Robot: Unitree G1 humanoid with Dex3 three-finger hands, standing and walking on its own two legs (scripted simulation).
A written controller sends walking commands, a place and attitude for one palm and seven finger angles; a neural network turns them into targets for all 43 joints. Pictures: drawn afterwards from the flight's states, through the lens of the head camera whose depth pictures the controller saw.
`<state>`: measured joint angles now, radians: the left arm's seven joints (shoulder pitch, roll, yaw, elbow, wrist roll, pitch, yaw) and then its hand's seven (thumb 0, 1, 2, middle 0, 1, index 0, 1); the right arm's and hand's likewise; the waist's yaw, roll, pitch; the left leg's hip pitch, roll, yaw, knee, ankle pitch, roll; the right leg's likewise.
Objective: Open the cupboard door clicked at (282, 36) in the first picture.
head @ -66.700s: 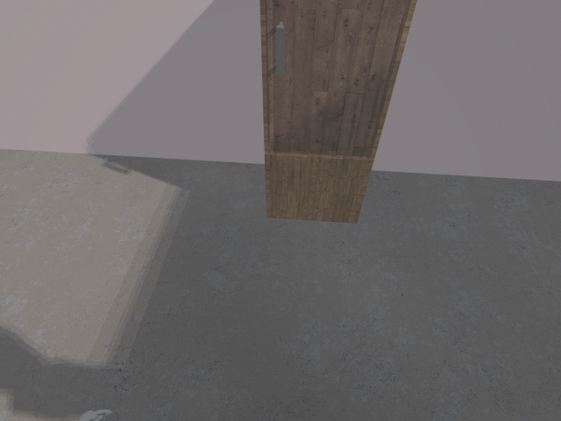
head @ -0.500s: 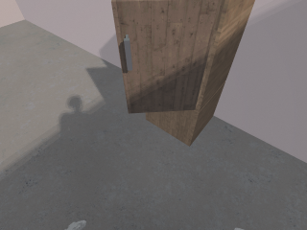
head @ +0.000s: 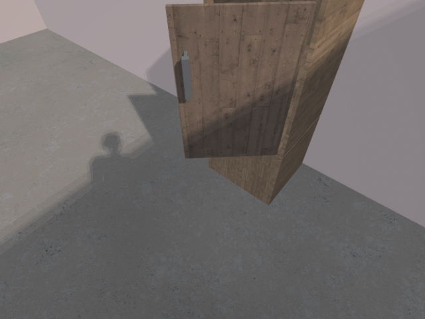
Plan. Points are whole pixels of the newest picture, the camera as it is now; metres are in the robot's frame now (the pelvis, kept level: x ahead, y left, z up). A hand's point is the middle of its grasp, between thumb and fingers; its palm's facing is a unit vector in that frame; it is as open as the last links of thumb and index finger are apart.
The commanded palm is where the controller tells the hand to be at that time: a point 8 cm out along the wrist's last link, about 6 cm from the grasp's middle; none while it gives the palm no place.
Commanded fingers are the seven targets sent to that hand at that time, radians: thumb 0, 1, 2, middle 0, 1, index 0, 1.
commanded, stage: let the arm hang, fingers relaxed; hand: left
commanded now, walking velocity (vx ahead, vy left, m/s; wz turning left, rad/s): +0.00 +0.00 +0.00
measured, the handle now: (187, 75) +0.77 +0.12 +0.06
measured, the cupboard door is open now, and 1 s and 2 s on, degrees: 43 43 43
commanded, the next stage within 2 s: stand and wait in 0.36 s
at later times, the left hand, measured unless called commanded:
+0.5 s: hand out of the picture -0.02 +0.15 -0.17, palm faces +0.05 -0.98 -0.17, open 7.4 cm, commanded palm none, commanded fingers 0.00 0.90 0.90 -0.20 -0.30 -0.20 -0.30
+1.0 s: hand out of the picture +0.01 +0.14 -0.17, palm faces +0.05 -0.99 -0.16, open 7.4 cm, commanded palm none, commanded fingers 0.00 0.90 0.90 -0.20 -0.30 -0.20 -0.30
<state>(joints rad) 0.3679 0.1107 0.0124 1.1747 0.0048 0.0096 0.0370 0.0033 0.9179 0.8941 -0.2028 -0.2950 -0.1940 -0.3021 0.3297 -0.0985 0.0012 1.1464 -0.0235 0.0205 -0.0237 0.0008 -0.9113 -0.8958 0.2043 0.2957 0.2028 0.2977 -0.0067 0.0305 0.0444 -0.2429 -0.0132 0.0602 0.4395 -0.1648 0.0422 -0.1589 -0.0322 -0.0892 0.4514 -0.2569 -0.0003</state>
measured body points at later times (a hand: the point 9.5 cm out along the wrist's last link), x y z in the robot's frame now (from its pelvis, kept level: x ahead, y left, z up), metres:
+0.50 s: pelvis +0.01 +0.00 +0.00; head +0.02 -0.01 +0.45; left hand -0.02 +0.21 -0.16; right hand -0.02 -0.21 -0.17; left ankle +0.05 +0.09 -0.74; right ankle -0.01 -0.12 -0.74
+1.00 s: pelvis +0.02 -0.01 +0.00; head +0.03 -0.02 +0.45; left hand +0.01 +0.19 -0.16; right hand +0.00 -0.22 -0.16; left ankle +0.05 +0.09 -0.74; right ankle -0.01 -0.12 -0.74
